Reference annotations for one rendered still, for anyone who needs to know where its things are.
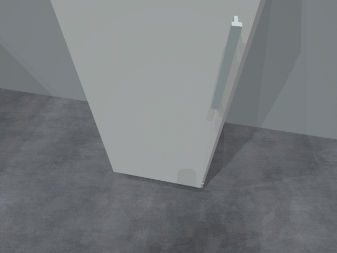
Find fridge door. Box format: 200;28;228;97
51;0;260;188

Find handle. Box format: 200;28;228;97
211;16;242;110

